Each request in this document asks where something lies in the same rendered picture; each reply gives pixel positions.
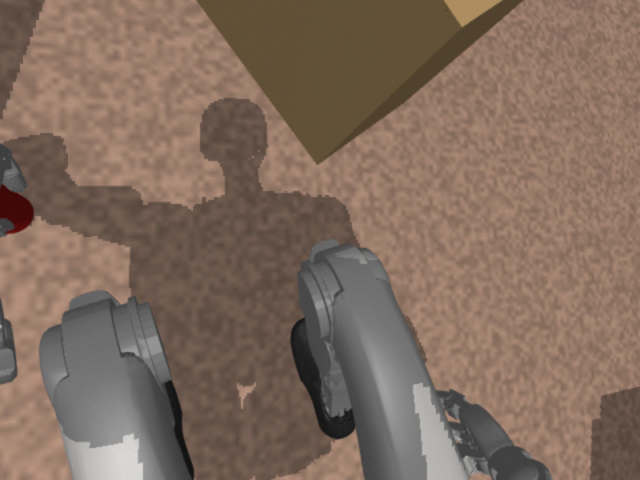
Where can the right robot hand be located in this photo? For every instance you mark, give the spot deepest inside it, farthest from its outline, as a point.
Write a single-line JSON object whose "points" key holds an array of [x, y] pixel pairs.
{"points": [[479, 435]]}

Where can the right robot foot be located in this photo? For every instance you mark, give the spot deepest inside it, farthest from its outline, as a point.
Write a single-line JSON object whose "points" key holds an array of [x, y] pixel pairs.
{"points": [[336, 427]]}

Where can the left robot arm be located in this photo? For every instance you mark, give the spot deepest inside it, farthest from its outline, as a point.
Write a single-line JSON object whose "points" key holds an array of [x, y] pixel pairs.
{"points": [[8, 364]]}

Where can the left robot foot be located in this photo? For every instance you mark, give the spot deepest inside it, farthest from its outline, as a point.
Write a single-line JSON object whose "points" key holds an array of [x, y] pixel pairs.
{"points": [[177, 412]]}

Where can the left robot hand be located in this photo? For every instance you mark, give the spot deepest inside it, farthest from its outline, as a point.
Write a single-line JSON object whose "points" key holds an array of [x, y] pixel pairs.
{"points": [[13, 179]]}

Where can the right robot arm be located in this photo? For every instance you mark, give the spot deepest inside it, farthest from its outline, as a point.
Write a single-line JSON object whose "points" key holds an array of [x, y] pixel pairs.
{"points": [[515, 463]]}

